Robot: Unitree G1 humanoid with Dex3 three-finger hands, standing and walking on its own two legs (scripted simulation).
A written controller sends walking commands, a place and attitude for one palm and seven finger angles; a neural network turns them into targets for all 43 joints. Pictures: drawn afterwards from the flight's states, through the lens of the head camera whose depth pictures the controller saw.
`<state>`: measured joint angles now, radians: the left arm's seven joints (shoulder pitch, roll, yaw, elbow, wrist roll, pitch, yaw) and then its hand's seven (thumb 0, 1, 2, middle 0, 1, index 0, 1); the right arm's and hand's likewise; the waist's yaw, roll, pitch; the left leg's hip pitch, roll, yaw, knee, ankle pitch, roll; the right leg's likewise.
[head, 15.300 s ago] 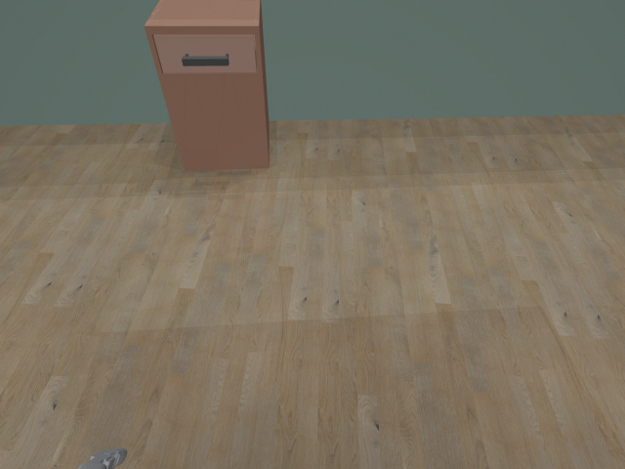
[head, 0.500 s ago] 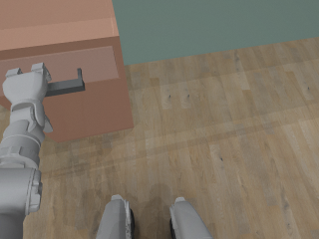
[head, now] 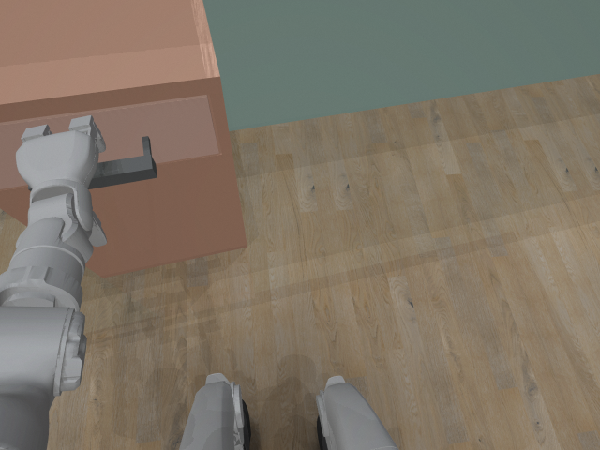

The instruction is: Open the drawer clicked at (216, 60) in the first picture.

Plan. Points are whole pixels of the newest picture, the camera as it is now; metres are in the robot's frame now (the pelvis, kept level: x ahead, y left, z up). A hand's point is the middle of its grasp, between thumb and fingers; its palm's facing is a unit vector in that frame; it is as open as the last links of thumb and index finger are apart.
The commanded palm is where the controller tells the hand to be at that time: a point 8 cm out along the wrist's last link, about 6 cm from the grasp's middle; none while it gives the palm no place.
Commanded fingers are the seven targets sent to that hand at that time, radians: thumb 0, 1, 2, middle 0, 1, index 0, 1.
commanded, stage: move the hooked fingers above the handle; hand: left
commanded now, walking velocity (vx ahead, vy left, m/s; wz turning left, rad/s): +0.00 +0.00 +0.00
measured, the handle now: (95, 163) +0.56 +0.28 -0.08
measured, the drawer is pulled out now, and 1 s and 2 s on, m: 0.00 0.00 0.00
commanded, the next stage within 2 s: lower the fingers behind the handle in 0.76 s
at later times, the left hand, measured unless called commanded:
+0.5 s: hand (92, 177) +0.50 +0.25 -0.02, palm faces -0.08 -0.07 -0.99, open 13.9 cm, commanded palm +0.51 +0.24 +0.04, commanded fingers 0.00 -0.50 0.30 -0.30 -1.20 -0.30 -1.20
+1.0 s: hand (103, 162) +0.52 +0.24 -0.01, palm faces +0.04 -0.05 -1.00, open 13.9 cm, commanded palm +0.50 +0.23 +0.03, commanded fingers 0.00 -0.50 0.30 -0.30 -1.20 -0.30 -1.20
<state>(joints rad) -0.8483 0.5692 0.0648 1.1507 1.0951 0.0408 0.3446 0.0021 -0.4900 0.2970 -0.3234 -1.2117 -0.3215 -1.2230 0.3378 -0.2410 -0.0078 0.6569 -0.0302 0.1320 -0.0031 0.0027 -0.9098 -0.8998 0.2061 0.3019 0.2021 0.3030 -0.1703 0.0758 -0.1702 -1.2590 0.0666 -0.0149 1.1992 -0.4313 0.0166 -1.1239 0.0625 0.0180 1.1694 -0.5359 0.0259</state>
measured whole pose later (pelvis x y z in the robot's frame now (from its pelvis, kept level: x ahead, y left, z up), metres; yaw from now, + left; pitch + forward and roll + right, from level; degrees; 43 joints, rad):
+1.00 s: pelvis +0.01 +0.00 -0.01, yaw +1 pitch +29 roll -5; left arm -0.85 0.53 0.06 1.10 1.15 -0.06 0.48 0.00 -0.49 0.30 -0.32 -1.20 -0.32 -1.20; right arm 0.33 -0.24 -0.04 0.71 -0.06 0.10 0.01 0.00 -0.91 -0.90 0.21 0.30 0.20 0.30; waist -0.17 0.07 -0.21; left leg -1.29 0.06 -0.04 1.23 -0.46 0.01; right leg -1.14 0.06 0.00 1.19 -0.57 0.02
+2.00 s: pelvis -0.02 -0.01 -0.07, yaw -1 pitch +34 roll -5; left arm -1.01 0.57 0.04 1.19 1.16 0.04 0.51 0.00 -0.49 0.30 -0.34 -1.24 -0.30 -1.27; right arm 0.28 -0.24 0.01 0.67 -0.05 0.09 0.03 0.00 -0.91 -0.90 0.21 0.30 0.20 0.30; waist -0.19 0.08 -0.20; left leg -1.57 0.06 -0.06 1.48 -0.50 0.01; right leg -1.42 0.07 -0.02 1.46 -0.63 0.02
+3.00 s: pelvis +0.00 +0.00 -0.07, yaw -1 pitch +35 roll -6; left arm -0.90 0.57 0.06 1.09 1.14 -0.02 0.46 0.00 0.26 0.62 -0.36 -1.28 -0.37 -1.28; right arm 0.28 -0.23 -0.02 0.70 -0.06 0.09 0.03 0.00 -0.91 -0.90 0.21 0.30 0.20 0.30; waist -0.16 0.07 -0.20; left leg -1.56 0.07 -0.06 1.48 -0.53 0.00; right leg -1.41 0.08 -0.02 1.45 -0.65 0.02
